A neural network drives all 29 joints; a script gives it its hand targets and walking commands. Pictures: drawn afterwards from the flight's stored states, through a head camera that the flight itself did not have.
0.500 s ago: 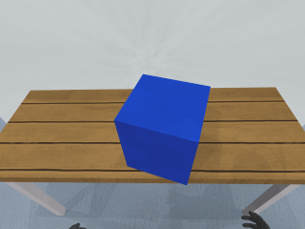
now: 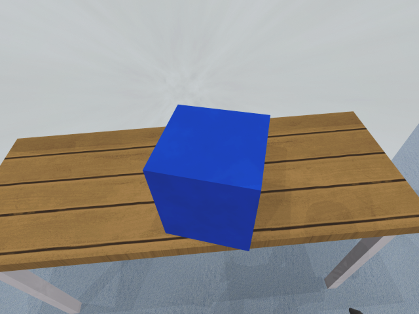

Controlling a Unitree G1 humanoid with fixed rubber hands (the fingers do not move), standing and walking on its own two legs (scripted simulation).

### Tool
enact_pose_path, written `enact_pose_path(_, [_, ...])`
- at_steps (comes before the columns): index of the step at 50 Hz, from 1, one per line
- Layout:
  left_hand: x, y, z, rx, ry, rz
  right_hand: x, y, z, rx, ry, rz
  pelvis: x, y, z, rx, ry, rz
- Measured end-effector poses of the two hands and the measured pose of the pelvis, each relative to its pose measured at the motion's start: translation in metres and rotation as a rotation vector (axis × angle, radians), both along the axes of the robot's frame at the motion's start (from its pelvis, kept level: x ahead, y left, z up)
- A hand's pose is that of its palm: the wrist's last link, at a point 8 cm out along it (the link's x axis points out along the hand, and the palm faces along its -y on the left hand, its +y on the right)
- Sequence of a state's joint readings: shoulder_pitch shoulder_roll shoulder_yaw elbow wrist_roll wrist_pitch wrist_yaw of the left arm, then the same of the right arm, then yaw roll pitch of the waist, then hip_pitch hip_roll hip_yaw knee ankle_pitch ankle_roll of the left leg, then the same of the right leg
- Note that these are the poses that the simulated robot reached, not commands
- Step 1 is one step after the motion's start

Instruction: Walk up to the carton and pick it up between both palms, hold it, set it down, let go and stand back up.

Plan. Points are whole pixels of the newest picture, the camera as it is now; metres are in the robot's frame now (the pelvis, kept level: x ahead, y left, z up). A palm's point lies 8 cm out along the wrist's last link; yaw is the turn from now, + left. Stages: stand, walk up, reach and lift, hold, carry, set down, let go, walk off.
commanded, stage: walk up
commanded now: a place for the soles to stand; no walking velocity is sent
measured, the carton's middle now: (213, 178) +0.41 +0.02 +0.00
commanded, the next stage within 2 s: reach and lift in 1.44 s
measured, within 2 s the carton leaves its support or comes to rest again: neither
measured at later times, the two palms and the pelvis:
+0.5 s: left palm out of the picture +0.13 +0.27 -0.09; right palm out of the picture +0.08 -0.26 -0.11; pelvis +0.02 +0.01 -0.01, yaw -6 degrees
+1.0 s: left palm (95, 310) +0.16 +0.26 -0.08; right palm out of the picture +0.03 -0.25 -0.10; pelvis +0.01 +0.01 +0.01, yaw -2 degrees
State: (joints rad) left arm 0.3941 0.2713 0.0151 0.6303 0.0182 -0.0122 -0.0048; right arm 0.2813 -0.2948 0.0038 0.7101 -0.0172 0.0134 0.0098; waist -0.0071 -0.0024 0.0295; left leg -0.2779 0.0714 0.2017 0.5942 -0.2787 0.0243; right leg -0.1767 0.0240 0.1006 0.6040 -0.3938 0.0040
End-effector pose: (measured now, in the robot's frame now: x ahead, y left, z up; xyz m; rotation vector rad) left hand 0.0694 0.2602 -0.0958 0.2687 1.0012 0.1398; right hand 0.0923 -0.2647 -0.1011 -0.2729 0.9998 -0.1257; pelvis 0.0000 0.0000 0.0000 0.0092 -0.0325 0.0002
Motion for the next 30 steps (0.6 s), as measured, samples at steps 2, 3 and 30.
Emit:
enact_pose_path(2, [0.001, 0.0, 0.0, 0.002, 0.005, -0.006, -0.005, -0.002, -0.002, -0.001, 0.013, -0.01, 0.001, 0.0, -0.001, 0.0, 0.002, -0.009])
enact_pose_path(3, [0.001, -0.001, 0.0, 0.003, 0.007, -0.01, -0.008, -0.002, -0.003, -0.002, 0.019, -0.014, 0.002, 0.001, -0.001, 0.0, 0.003, -0.013])
enact_pose_path(30, [0.081, 0.012, 0.005, 0.031, -0.054, -0.136, -0.012, 0.014, 0.0, 0.011, -0.027, -0.118, 0.022, 0.018, -0.003, 0.001, -0.008, -0.123])
